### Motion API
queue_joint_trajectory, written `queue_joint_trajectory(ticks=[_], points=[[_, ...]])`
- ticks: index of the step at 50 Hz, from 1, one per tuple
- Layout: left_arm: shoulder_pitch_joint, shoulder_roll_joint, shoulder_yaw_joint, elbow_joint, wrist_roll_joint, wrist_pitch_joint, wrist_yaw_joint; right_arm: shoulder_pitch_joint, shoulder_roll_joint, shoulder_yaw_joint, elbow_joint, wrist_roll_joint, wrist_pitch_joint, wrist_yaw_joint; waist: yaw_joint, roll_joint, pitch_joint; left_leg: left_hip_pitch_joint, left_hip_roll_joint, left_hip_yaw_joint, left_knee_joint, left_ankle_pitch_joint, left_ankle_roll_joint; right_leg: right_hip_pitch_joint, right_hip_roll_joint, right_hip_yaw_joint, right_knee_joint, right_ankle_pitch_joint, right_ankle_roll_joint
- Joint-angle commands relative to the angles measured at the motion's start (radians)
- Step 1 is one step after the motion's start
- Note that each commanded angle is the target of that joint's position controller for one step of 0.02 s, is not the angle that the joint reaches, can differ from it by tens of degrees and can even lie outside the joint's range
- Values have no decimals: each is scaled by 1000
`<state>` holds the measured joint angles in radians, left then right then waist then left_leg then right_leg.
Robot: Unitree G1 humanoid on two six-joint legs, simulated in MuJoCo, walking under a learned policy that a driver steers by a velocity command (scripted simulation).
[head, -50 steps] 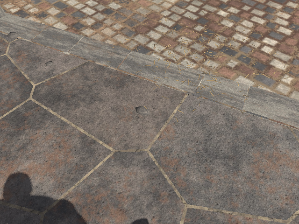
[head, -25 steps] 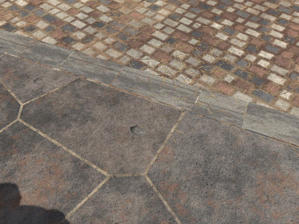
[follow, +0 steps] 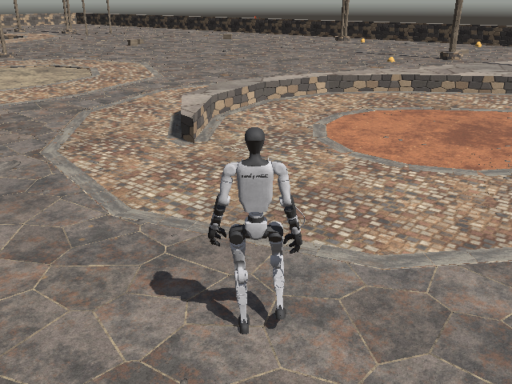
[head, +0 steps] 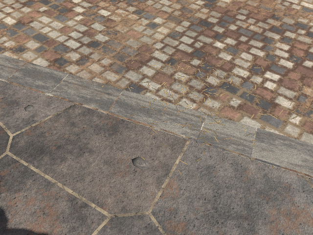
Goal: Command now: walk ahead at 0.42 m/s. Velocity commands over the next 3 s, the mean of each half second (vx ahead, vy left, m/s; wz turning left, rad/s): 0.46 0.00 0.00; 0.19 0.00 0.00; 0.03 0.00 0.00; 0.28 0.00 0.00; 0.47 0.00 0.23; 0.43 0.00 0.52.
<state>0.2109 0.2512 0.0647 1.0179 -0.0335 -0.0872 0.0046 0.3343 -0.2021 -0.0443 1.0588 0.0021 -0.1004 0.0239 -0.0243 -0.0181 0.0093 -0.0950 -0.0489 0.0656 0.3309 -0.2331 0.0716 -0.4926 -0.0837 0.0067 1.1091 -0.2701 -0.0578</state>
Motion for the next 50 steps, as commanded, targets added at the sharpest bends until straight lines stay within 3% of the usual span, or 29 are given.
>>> queue_joint_trajectory(ticks=[1, 7, 12, 14, 15, 16, 17, 18, 19, 20, 21, 22, 24, 27, 29, 33, 37, 39, 40, 41, 42, 43, 44, 45, 46, 47, 50], points=[[-56, 44, 17, -60, 10, 7, 1, 36, -146, -17, -32, -5, -6, -20, 5, 67, 72, 54, 266, -240, -219, 183, 137, -198, -50, 15, -125, 94, 31], [-260, 30, 4, -132, 10, 5, -12, 87, -168, -26, -29, 1, 5, -39, -38, 86, 111, 30, 257, -155, -252, 177, 126, -173, -13, -18, -446, 286, 58], [-341, 48, -1, -178, 3, -8, -38, 118, -171, -38, -10, 14, 17, -41, -33, 92, 132, 135, 312, -130, -198, 241, 110, -156, 0, -13, -548, 252, 12], [-287, 83, 13, -175, 2, -14, -45, 92, -192, -47, -18, 15, 24, -42, 14, 113, 86, 164, 322, -115, -115, 431, 91, -41, 32, -36, -573, 196, -18], [-198, 112, 29, -153, 3, -15, -43, 73, -199, -49, -24, 13, 28, -42, 67, 126, 25, 157, 304, -90, -2, 616, 74, 93, 68, -65, -576, 181, -38], [-20, 153, 56, -96, 2, -13, -38, 62, -181, -41, -31, 9, 34, -42, 148, 118, -77, 93, 252, -51, 203, 704, 45, 320, 98, -83, -577, 176, -65], [171, 228, 78, -55, 13, -10, -28, 72, -149, -24, -55, -7, 37, -40, 204, 12, -221, -130, 191, -12, 532, 451, 6, 630, -77, 130, -569, 109, -127], [242, 283, 83, -31, 26, -8, -35, 191, -2, 14, -63, 2, 15, -31, 122, -265, -360, -483, -7, -56, 876, -262, -53, 894, -302, 655, -745, -170, -279], [201, 194, 55, -38, 20, -15, -40, 114, -93, -5, -64, 29, -12, -27, 148, -181, -313, -591, 21, -201, 1016, -331, -29, 849, -285, 748, -850, -259, -246], [102, 151, 40, -56, 17, -22, -39, 25, -149, -21, -98, 52, -27, -25, 124, -147, -172, -667, 74, -178, 1043, -251, -7, 725, -265, 599, -857, -197, -202], [9, 120, 28, -81, 22, -27, -40, -23, -162, -24, -109, 48, -33, -33, 90, -57, -107, -626, 133, -155, 999, -147, 1, 575, -232, 468, -876, -78, -179], [-46, 92, 20, -88, 34, -32, -44, -43, -161, -33, -110, 31, -28, -42, 57, -28, -61, -571, 171, -145, 937, -80, 0, 443, -198, 370, -900, 23, -164], [-59, 58, 9, -76, 44, -35, -47, 2, -122, -36, -101, 24, 0, -44, 7, -57, -48, -468, 209, -151, 867, -32, 0, 326, -150, 265, -949, 88, -157], [-14, 98, 10, -53, 48, -37, -29, -30, -114, -41, -116, 12, 24, -53, -13, -34, 6, -472, 202, -121, 761, -5, -41, 259, -138, 141, -957, 480, -178], [10, 110, 9, -43, 52, -28, -13, -89, -109, -41, -139, -1, 28, -54, -9, -30, 4, -498, 192, -105, 641, 79, -69, 273, -121, 70, -932, 679, -171], [49, 119, 3, -30, 47, -8, 3, -216, -77, -23, -165, 0, 33, -40, 33, -44, -21, -394, 141, -62, 359, 276, -70, 290, -66, -25, -903, 712, -121], [76, 120, 2, -3, 36, 13, 7, -284, -105, -22, -182, 1, 36, -32, 53, -54, -22, -372, 115, -75, 244, 241, -56, 391, -108, 12, -838, 672, -128], [58, 123, 5, 1, 27, 25, 10, -262, -125, -27, -177, -7, 29, -27, 27, -52, -35, -327, 100, -72, 172, 204, -31, 432, -118, 36, -757, 659, -112], [54, 118, 4, 2, 22, 30, 13, -209, -143, -35, -156, -13, 23, -28, -4, -31, -56, -239, 89, -65, 82, 305, -13, 433, -87, 32, -692, 626, -82], [95, 110, 1, 1, 36, 26, 14, -151, -208, -52, -137, -24, 19, -34, -2, 23, -112, -88, 145, -119, 89, 667, 14, 391, -26, 7, -600, 562, -36], [203, 56, -13, 15, 53, 16, 10, -119, -249, -56, -132, -30, 24, -39, 55, 136, -217, 171, 276, -233, 186, 968, 109, 217, 43, -18, -467, 243, 12], [238, 2, -32, 38, 46, 20, 11, -82, -167, -36, -112, -25, 39, -39, 30, 230, -297, 240, 383, -353, 164, 943, 225, 138, 92, -25, -329, -131, 59], [157, 44, -22, 20, 27, 38, 13, -82, -106, -16, -103, -16, 47, -35, 7, 223, -272, 179, 399, -413, 97, 753, 246, 94, 92, 7, -234, -391, 82], [93, 76, -13, -1, 15, 57, 19, -127, -113, -11, -108, -16, 48, -32, 10, 184, -215, 97, 379, -412, 49, 539, 219, 58, 70, 35, -181, -437, 87], [65, 83, -7, -2, 17, 76, 27, -178, -132, -12, -120, -20, 49, -35, 21, 146, -171, 16, 362, -396, 12, 373, 191, 53, 51, 43, -169, -402, 93], [62, 80, -4, 1, 23, 92, 34, -238, -152, -16, -134, -20, 51, -39, 43, 130, -130, -80, 342, -367, -26, 252, 165, 83, 33, 45, -204, -345, 99], [103, 35, -10, 36, 31, 107, 43, -329, -147, -17, -146, -22, 69, -49, 90, 150, -97, -261, 255, -255, -71, 62, 103, 263, 41, -1, -427, -124, 93]])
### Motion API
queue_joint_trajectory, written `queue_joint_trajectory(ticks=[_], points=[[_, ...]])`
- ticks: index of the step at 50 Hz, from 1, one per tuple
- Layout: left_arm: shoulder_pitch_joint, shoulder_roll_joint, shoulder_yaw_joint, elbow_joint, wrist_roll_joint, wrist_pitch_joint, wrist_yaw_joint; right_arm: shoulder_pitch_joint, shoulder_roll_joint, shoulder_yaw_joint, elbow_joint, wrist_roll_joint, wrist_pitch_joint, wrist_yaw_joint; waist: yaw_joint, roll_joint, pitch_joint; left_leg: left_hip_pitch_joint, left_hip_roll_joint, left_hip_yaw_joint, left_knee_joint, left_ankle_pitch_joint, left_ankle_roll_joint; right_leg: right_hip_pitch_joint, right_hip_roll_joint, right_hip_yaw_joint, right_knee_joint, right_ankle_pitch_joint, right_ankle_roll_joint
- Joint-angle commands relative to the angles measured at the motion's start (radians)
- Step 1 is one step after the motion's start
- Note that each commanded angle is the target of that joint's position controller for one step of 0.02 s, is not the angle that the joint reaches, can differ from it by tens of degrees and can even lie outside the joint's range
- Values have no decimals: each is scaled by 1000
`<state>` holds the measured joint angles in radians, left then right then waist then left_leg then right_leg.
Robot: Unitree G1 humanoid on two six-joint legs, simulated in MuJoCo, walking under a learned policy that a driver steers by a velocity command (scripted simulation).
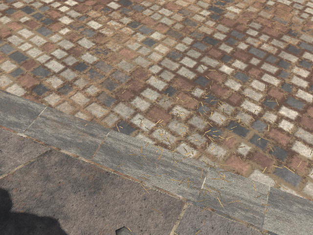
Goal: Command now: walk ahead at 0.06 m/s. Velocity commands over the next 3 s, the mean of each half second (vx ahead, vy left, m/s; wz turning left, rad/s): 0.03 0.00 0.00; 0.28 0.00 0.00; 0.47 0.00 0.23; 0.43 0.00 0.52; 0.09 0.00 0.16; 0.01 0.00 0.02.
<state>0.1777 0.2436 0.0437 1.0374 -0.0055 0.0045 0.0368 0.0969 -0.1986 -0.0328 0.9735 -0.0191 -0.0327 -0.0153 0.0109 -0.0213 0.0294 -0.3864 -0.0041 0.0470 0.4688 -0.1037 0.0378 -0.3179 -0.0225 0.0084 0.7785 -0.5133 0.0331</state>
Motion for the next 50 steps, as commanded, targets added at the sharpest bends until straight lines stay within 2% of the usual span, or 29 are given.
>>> queue_joint_trajectory(ticks=[1, 2, 3, 4, 5, 6, 7, 11, 22, 26, 27, 28, 29, 31, 32, 34, 36, 37, 38, 39, 40, 41, 42, 43, 44, 45, 46, 47, 50], points=[[158, 30, 9, 33, 8, 14, 7, -91, -144, -27, -54, 7, 7, -11, 67, 151, -123, 5, 185, -199, -203, -128, 121, 155, -4, -29, -188, 235, -7], [162, 33, 10, 41, 16, 15, 2, -68, -137, -26, -41, 18, 11, -12, 65, 143, -120, -8, 161, -174, -200, -226, 95, 197, 9, -43, -253, 301, -20], [146, 54, 11, 34, 30, 17, -2, -34, -121, -22, -24, 23, 11, -10, 52, 111, -96, -22, 138, -156, -197, -335, 51, 202, -13, -23, -302, 334, -40], [121, 86, 13, 16, 32, 19, -1, -9, -121, -21, -14, 17, 12, -9, 26, 73, -55, -31, 114, -138, -174, -395, 15, 168, -65, 27, -361, 273, -68], [94, 129, 19, 19, 19, 16, 1, 6, -111, -23, -19, 12, 16, -12, -18, -30, -8, 49, 55, -74, -158, -339, -16, 11, -68, 37, -384, 64, -98], [64, 102, 14, 15, 14, 4, -1, -7, -111, -22, -15, 6, 16, -17, -15, -51, 19, 147, 44, -58, -106, -250, -28, -88, -60, 47, -429, -17, -94], [48, 83, 9, 16, 17, -8, -1, 4, -112, -24, -9, 8, 14, -19, -24, -63, 20, 190, 42, -55, -73, -178, -21, -107, -62, 48, -449, 6, -76], [76, 77, 8, 27, 11, -38, -4, 36, -112, -27, 23, 13, 9, -18, -15, -23, -20, 204, 50, -53, -30, 21, 5, -7, -49, 29, -408, 232, -53], [123, 64, 0, 38, 7, -27, -5, 47, -118, -29, 67, 21, 28, -20, -5, 17, -40, 233, 54, -52, 7, 154, -4, 67, -36, 7, -371, 427, -62], [128, 58, -1, 39, 7, -24, -6, 48, -121, -29, 80, 22, 34, -23, -7, 16, -33, 237, 55, -53, 8, 155, -8, 74, -33, 4, -374, 443, -62], [152, 50, -2, 51, 6, -23, -6, 64, -109, -26, 94, 21, 36, -23, -5, 8, -53, 244, 39, -34, 14, 58, -10, 85, -29, 1, -393, 337, -68], [161, 64, 3, 55, 0, -19, -5, 62, -106, -27, 98, 25, 38, -23, -3, -15, -30, 217, 11, -5, 44, -96, -12, 72, -33, 19, -417, 180, -88], [160, 94, 14, 49, -6, -17, -3, 49, -110, -30, 97, 28, 38, -23, 4, -53, 9, 152, -22, 32, 99, -263, -14, 61, -60, 69, -453, -4, -125], [186, 153, 34, 36, -17, -28, 0, -30, -113, -31, 58, 35, 17, -17, 37, -131, 118, -60, -26, 49, 235, -342, -3, 91, -216, 283, -576, -257, -220], [196, 166, 42, 37, -19, -41, 2, -64, -100, -28, 38, 41, -1, -10, 45, -153, 163, -130, 13, 13, 299, -324, 13, 101, -289, 374, -606, -252, -259], [211, 137, 40, 37, -11, -70, 1, -80, -102, -30, 21, 50, -34, 7, 42, -145, 185, -266, 67, -34, 373, -384, 38, 207, -338, 402, -585, -56, -281], [186, 126, 41, 24, -22, -79, -7, -62, -103, -33, 19, 58, -56, 23, 17, -113, 155, -218, 80, -25, 256, -376, 51, 244, -303, 309, -538, 99, -244], [150, 130, 42, 13, -28, -75, -12, -14, -99, -36, 38, 60, -60, 28, -18, -100, 126, -71, 54, 16, 144, -290, 51, 181, -257, 235, -514, 134, -214], [117, 137, 44, 2, -29, -70, -16, 83, -99, -45, 82, 58, -60, 29, -63, -96, 86, 144, -2, 70, 71, -157, 40, 72, -205, 165, -467, 194, -188], [103, 142, 43, -8, -23, -71, -18, 199, -125, -64, 125, 51, -54, 27, -111, -79, 31, 334, -39, 74, 69, -109, 37, -18, -155, 107, -370, 338, -163], [64, 108, 33, -30, -18, -77, -20, 337, -194, -88, 152, 44, -53, 22, -170, 79, -19, 477, 101, -142, -36, -180, 88, -130, -65, -12, -72, 426, -102], [79, 26, 14, -72, -13, -94, -15, 448, -288, -102, 162, 42, -58, 26, -174, 366, -105, 627, 355, -643, -248, -277, 239, -351, 73, -66, 284, 67, -42], [48, 57, 23, -82, -31, -108, -17, 393, -207, -67, 155, 28, -74, 32, -136, 247, -80, 583, 402, -756, -284, -338, 264, -437, 38, 78, 470, -37, -62], [41, 69, 27, -87, -50, -119, -26, 302, -167, -51, 127, 29, -84, 33, -95, 177, -3, 526, 385, -640, -269, -324, 234, -503, -16, 95, 527, 42, -95], [42, 75, 30, -80, -49, -123, -28, 240, -137, -39, 104, 28, -89, 38, -68, 115, 23, 470, 338, -511, -274, -265, 197, -492, -62, 77, 507, 143, -115], [37, 81, 38, -76, -39, -123, -26, 204, -128, -31, 90, 25, -91, 43, -49, 83, 43, 420, 305, -417, -288, -183, 173, -474, -93, 66, 447, 222, -121], [39, 91, 46, -74, -30, -117, -26, 199, -109, -22, 87, 20, -89, 43, -35, 87, 42, 383, 262, -328, -300, -96, 147, -422, -113, 55, 393, 269, -120], [46, 82, 49, -71, -28, -109, -30, 219, -105, -18, 91, 17, -84, 40, -29, 104, 35, 368, 238, -272, -307, -21, 137, -389, -116, 39, 352, 296, -113], [-25, 51, 47, -99, -17, -90, -34, 284, -141, -20, 103, 16, -77, 20, -33, 80, 48, 367, 229, -201, -334, 140, 153, -421, -114, 5, 233, 362, -69]])
Over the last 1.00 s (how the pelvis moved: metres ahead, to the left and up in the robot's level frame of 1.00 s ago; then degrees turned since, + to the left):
0.41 -0.06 -0.01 -1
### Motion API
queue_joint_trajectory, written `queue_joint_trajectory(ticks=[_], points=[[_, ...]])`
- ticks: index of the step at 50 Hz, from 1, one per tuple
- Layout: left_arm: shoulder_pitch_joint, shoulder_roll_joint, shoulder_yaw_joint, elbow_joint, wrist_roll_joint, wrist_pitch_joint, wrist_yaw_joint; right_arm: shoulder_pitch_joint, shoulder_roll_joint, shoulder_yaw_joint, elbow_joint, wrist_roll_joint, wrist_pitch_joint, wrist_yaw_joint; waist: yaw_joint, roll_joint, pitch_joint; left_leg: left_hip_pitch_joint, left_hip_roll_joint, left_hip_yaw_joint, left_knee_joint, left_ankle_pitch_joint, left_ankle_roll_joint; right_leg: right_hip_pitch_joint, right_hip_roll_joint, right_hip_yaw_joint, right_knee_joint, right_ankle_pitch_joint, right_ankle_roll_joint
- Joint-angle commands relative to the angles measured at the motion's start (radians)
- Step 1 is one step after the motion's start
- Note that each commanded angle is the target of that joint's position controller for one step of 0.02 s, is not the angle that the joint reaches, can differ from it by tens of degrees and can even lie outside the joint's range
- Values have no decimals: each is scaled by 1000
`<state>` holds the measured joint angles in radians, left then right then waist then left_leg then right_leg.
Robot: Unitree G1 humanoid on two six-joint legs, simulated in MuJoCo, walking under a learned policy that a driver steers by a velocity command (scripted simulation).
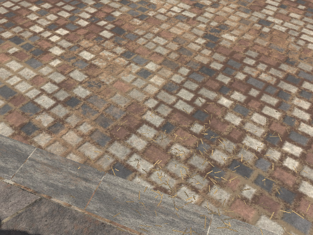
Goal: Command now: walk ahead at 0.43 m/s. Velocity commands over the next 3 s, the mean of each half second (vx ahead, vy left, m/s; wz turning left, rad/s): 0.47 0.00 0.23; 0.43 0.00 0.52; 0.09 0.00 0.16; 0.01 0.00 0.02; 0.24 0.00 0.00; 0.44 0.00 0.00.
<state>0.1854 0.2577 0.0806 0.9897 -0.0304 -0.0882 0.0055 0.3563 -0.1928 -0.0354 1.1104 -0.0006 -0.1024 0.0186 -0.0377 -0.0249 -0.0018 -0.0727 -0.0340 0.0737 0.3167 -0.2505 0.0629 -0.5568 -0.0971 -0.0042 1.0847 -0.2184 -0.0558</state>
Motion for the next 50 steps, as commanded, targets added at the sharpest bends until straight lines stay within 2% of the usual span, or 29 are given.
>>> queue_joint_trajectory(ticks=[1, 4, 8, 12, 14, 15, 16, 17, 18, 19, 20, 21, 22, 24, 28, 33, 36, 38, 40, 41, 42, 43, 44, 45, 46, 47, 48, 49, 50], points=[[-78, 30, 7, -71, 10, 5, -3, 32, -158, -19, -35, -4, -4, -21, 9, 76, 90, 53, 261, -216, -191, 306, 133, -203, -38, 14, -133, 98, 32], [-200, 13, -6, -115, 8, 4, -11, 45, -164, -20, -47, -4, 3, -33, -13, 88, 113, 19, 237, -156, -221, 294, 121, -169, -13, -9, -335, 220, 45], [-326, 18, -16, -160, 3, -5, -31, 122, -156, -25, -32, 9, 10, -35, -44, 83, 152, 58, 255, -143, -221, 289, 123, -136, 20, -25, -478, 273, 33], [-330, 61, -8, -191, -2, -25, -49, 108, -183, -44, -42, 19, 24, -42, 4, 108, 128, 157, 301, -173, -121, 438, 105, -60, 47, -4, -571, 201, 3], [-161, 125, 23, -157, -2, -31, -42, 66, -202, -52, -61, 14, 31, -40, 104, 150, 5, 139, 273, -155, 74, 755, 76, 210, 107, -43, -574, 155, -29], [33, 174, 48, -106, -1, -29, -32, 44, -185, -44, -78, 8, 35, -37, 192, 149, -118, 17, 215, -126, 294, 728, 41, 494, 85, -19, -549, 161, -59], [203, 256, 67, -78, 25, -26, -18, 79, -120, -25, -111, -5, 34, -34, 209, 4, -292, -273, 117, -80, 642, 369, -3, 849, -149, 259, -543, 50, -132], [223, 261, 57, -68, 38, -25, -29, 197, 4, 5, -108, 22, 15, -29, 137, -258, -460, -517, -14, -157, 926, -327, -31, 1028, -346, 720, -724, -152, -245], [166, 160, 31, -77, 29, -27, -30, 112, -113, -25, -114, 51, 2, -29, 151, -179, -339, -602, 40, -234, 1037, -308, -20, 920, -303, 700, -797, -226, -197], [79, 112, 16, -88, 21, -29, -27, 26, -152, -38, -144, 61, -3, -33, 132, -125, -176, -651, 87, -196, 1045, -220, -7, 759, -281, 522, -813, -187, -150], [5, 88, 8, -95, 26, -34, -28, -9, -146, -42, -150, 51, -2, -42, 97, -41, -104, -606, 136, -181, 1006, -126, -2, 600, -251, 402, -840, -90, -128], [-32, 64, 3, -90, 36, -39, -32, -13, -131, -51, -149, 38, 7, -47, 66, -32, -57, -549, 167, -181, 962, -73, 3, 478, -216, 296, -870, -4, -111], [-49, 48, -1, -80, 47, -41, -33, 18, -106, -54, -146, 38, 23, -44, 33, -62, -46, -491, 190, -189, 937, -44, 9, 410, -191, 216, -896, 25, -102], [-47, 45, 2, -63, 42, -44, -28, 18, -77, -57, -161, 44, 51, -43, 12, -69, -10, -482, 207, -178, 896, -37, 12, 349, -178, 123, -945, 52, -114], [-13, 99, 16, -50, 46, -44, -1, -100, -99, -67, -226, 29, 71, -39, 13, -28, 53, -624, 213, -196, 770, 119, -14, 363, -185, 12, -993, 116, -129], [51, 135, 24, -52, 42, -29, 21, -259, -86, -53, -284, 21, 56, -2, 62, 1, 83, -642, 186, -110, 511, 301, -26, 445, -166, -135, -991, 203, -104], [118, 154, 31, -44, 31, -12, 24, -365, -76, -40, -335, 21, 54, 20, 104, 11, 114, -671, 170, -57, 407, 275, -13, 550, -190, -181, -956, 242, -98], [138, 169, 37, -44, 21, 3, 22, -398, -84, -38, -367, 25, 55, 33, 106, -4, 118, -669, 151, -25, 365, 198, 5, 622, -210, -203, -906, 324, -87], [116, 197, 45, -58, 12, 16, 23, -372, -116, -51, -387, 27, 58, 42, 68, -40, 74, -569, 94, 30, 345, 97, 39, 660, -218, -233, -797, 629, -67], [93, 212, 49, -69, 9, 27, 26, -307, -146, -67, -381, 26, 59, 43, 23, -62, 33, -475, 46, 62, 341, 50, 58, 662, -210, -247, -674, 848, -52], [69, 219, 49, -80, 5, 38, 28, -168, -193, -93, -353, 28, 57, 41, -55, -60, -40, -300, -10, 84, 281, 89, 85, 632, -180, -263, -475, 961, -24], [70, 209, 43, -92, 5, 37, 29, -23, -267, -129, -318, 23, 56, 22, -123, -16, -126, -33, -17, 21, 202, 252, 124, 480, -134, -271, -219, 801, 36], [138, 78, 8, -143, 54, 19, 23, 1, -397, -154, -313, 8, 62, 1, -28, 254, -216, 324, 257, -411, 239, 551, 258, 54, 17, -252, 173, -92, 113], [145, 84, -7, -166, 35, -20, 11, -4, -392, -139, -365, -6, 53, 7, -22, 233, -431, 464, 429, -831, 106, 608, 416, -102, 145, -4, 394, -473, 132], [34, 138, 8, -184, -6, -37, 4, -11, -314, -113, -371, -14, 49, 13, -65, 99, -393, 431, 396, -678, 87, 726, 354, -158, 86, 85, 409, -403, 104], [14, 123, 2, -185, -13, -40, 7, -66, -259, -99, -369, 0, 43, 12, -36, 70, -273, 297, 356, -510, 101, 747, 305, -178, 40, 69, 327, -315, 84], [18, 125, 7, -161, 8, -32, 18, -134, -218, -89, -379, 12, 41, 8, 0, 13, -180, 142, 308, -410, 85, 714, 258, -146, -4, 60, 250, -251, 86], [27, 145, 18, -154, 20, -15, 25, -182, -185, -77, -389, 10, 42, 3, 32, 26, -145, 16, 283, -354, 53, 705, 240, -75, -29, 62, 200, -218, 84], [44, 148, 23, -152, 21, 6, 27, -203, -185, -74, -395, -4, 42, 2, 57, 40, -134, -73, 269, -327, 28, 720, 233, -3, -34, 64, 176, -196, 82]])
Over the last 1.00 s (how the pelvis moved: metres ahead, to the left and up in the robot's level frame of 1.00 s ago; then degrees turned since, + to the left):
0.18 0.03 0.01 1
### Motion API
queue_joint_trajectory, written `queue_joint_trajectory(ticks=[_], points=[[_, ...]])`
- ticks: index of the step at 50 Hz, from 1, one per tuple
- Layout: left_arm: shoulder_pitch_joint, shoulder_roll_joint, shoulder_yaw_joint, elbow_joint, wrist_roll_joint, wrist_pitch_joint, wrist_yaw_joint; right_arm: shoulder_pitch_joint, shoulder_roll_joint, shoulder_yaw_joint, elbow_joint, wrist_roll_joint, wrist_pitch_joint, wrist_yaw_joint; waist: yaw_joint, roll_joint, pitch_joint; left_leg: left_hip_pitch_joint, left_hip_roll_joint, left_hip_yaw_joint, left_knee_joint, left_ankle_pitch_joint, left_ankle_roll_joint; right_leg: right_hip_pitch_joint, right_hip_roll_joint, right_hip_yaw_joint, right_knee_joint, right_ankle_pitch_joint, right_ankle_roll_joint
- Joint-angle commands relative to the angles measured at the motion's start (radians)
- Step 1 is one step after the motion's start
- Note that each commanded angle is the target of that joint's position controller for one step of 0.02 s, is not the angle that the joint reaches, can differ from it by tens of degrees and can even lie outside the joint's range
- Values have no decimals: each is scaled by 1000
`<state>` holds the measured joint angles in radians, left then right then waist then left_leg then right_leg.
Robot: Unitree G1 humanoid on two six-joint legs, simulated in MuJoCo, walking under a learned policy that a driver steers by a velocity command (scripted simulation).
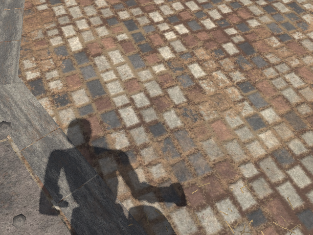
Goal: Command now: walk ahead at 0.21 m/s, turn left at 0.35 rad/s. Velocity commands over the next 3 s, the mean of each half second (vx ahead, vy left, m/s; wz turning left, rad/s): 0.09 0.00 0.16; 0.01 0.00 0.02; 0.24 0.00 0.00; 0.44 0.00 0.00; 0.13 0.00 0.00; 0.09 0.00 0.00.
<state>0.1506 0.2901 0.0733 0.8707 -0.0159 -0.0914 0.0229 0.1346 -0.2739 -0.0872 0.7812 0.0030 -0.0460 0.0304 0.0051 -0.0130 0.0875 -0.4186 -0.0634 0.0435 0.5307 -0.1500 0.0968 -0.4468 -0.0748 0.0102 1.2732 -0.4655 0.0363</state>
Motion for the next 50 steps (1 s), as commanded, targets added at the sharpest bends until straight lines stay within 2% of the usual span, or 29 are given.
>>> queue_joint_trajectory(ticks=[1, 4, 8, 12, 14, 15, 16, 17, 18, 19, 20, 21, 22, 24, 28, 33, 50], points=[[95, 100, 29, -33, 9, 25, 12, 16, -113, -23, -62, -14, -18, -10, 30, 35, -222, 230, 289, -271, -201, 660, 202, -81, -52, 44, -45, 66, -5], [85, 71, 22, -39, 19, 46, 21, 28, -131, -24, -43, -14, -25, -22, 38, 58, -220, 209, 263, -197, -215, 725, 191, -89, -36, 34, -177, 157, 12], [4, 55, 11, -54, 18, 53, 15, 18, -118, -12, -28, -11, -4, -41, 14, 97, -218, 236, 228, -142, -216, 609, 141, -65, -31, 31, -415, 310, 25], [-51, 65, 9, -56, 12, 56, 3, 27, -110, 0, -2, -22, 9, -42, -14, 114, -191, 240, 237, -161, -209, 474, 128, 12, -6, 22, -582, 341, 24], [-55, 69, 11, -56, 15, 52, -3, 28, -96, 9, 12, -19, 13, -40, -12, 122, -176, 251, 247, -188, -170, 439, 120, 46, 8, 16, -655, 298, 6], [-38, 65, 10, -49, 19, 47, -7, 17, -87, 15, 16, -12, 15, -40, 7, 117, -173, 246, 239, -192, -137, 410, 103, 92, 17, 7, -732, 327, -10], [-16, 66, 9, -40, 29, 39, -11, 27, -76, 22, 25, -5, 16, -41, 29, 94, -171, 229, 211, -189, -106, 337, 63, 175, 16, 10, -856, 480, -32], [0, 111, 16, -34, 40, 33, -8, 66, -55, 29, 27, -17, 10, -42, 9, 37, -199, 203, 158, -175, -64, 220, 13, 281, -53, 84, -865, 753, -55], [-17, 168, 25, -38, 42, 35, -3, 168, -61, 24, 44, -33, 3, -40, -67, -70, -225, 131, 82, -133, -32, 3, -28, 377, -133, 139, -797, 922, -116], [-34, 108, 13, -28, 37, 44, -4, 175, -40, 29, 56, -30, 5, -45, -67, -148, -240, 132, 59, -105, -34, -132, -57, 356, -154, 163, -799, 835, -174], [-62, 65, 5, -26, 25, 51, -9, 123, -50, 31, 50, -26, 14, -46, -52, -142, -218, 165, 65, -102, -63, -121, -66, 303, -129, 156, -816, 687, -165], [-77, 61, 4, -28, 24, 55, -14, 86, -70, 25, 52, -17, 26, -49, -33, -102, -192, 170, 67, -103, -66, -83, -61, 269, -87, 119, -819, 585, -132], [-75, 70, 5, -25, 24, 54, -17, 59, -83, 21, 51, -10, 39, -52, -18, -82, -168, 167, 71, -111, -65, -42, -49, 253, -58, 93, -809, 549, -108], [-57, 76, 6, -2, 23, 45, -19, 62, -80, 21, 58, -12, 55, -53, -14, -63, -160, 179, 84, -126, -76, -1, -40, 253, -38, 69, -800, 539, -89], [-56, 67, 3, 27, 18, 48, -10, 67, -70, 20, 86, -10, 49, -53, -5, -27, -165, 190, 91, -127, -72, 77, -45, 291, -26, 53, -770, 604, -93], [-77, 64, 2, 54, 16, 61, -4, 76, -62, 19, 125, -8, 47, -56, -4, 7, -146, 192, 92, -124, -80, 82, -52, 300, -12, 43, -766, 573, -96], [-82, 52, -6, 146, 17, 84, 7, 109, -53, 34, 228, -10, 35, -65, -4, 14, -78, 172, 95, -111, -134, -28, -63, 298, 22, 26, -812, 433, -75]])
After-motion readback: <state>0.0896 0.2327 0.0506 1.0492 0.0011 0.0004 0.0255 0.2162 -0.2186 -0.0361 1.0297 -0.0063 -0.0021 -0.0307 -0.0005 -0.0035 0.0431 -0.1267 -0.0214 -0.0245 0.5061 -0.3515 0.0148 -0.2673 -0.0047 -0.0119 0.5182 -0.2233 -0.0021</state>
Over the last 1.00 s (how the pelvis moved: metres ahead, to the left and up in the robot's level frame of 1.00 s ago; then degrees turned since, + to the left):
0.51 0.06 -0.02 25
